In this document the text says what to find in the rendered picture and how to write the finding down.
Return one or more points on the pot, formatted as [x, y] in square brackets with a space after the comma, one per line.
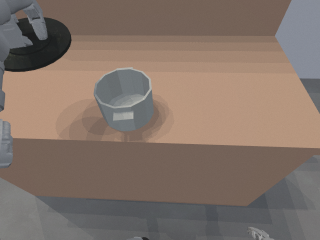
[125, 99]

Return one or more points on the left robot hand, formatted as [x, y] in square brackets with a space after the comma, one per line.
[11, 30]

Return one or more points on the lid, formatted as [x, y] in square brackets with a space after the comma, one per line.
[43, 52]

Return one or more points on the robot left forearm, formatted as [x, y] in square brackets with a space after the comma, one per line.
[5, 17]

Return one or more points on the table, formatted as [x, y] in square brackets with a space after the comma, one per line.
[231, 116]

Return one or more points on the knob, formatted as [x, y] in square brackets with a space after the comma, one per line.
[27, 30]

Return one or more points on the right robot hand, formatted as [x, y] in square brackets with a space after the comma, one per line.
[258, 234]

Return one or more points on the left robot upper arm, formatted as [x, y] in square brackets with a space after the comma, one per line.
[6, 144]

